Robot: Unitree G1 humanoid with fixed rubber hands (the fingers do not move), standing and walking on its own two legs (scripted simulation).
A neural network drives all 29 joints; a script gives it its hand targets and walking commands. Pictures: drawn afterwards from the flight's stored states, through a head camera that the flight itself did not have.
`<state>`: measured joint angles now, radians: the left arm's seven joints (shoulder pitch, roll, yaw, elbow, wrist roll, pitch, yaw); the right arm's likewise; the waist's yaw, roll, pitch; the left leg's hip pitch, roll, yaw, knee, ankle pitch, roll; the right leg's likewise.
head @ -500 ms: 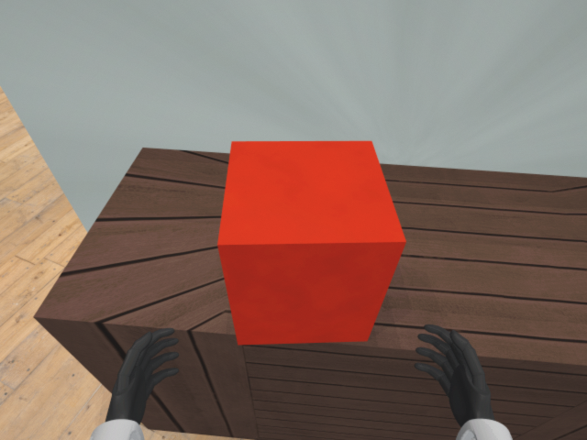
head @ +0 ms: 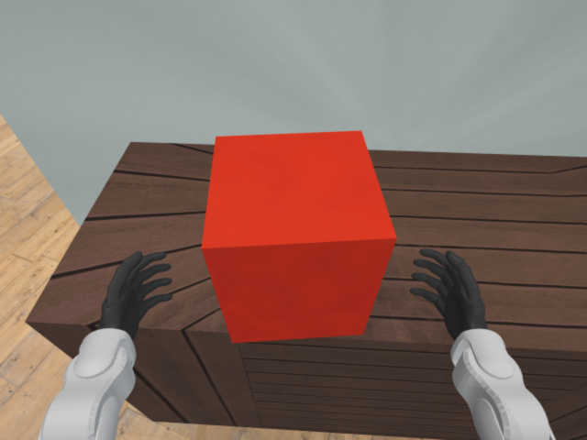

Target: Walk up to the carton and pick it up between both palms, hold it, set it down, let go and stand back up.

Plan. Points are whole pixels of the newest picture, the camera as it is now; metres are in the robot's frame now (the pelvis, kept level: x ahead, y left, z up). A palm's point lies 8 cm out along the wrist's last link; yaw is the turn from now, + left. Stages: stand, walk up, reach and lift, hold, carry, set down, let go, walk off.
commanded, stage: reach and lift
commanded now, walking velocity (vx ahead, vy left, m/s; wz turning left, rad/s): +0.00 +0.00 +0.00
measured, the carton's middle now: (293, 241) +0.39 +0.02 +0.05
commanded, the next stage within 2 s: none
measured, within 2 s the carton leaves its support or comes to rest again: neither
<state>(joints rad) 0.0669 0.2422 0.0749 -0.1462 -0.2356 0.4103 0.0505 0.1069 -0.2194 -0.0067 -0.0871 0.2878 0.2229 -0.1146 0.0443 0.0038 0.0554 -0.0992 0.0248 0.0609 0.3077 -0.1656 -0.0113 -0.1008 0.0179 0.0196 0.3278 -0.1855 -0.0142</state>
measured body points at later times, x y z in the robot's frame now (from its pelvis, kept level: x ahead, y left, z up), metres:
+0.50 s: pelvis -0.01 -0.01 +0.00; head +0.02 -0.01 +0.45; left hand +0.33 +0.23 +0.12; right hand +0.35 -0.20 +0.12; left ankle +0.00 +0.12 -0.75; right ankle +0.00 -0.11 -0.75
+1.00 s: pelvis -0.01 +0.00 +0.00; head +0.01 +0.00 +0.45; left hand +0.40 +0.23 +0.18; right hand +0.41 -0.20 +0.17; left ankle +0.00 +0.12 -0.75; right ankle +0.00 -0.11 -0.75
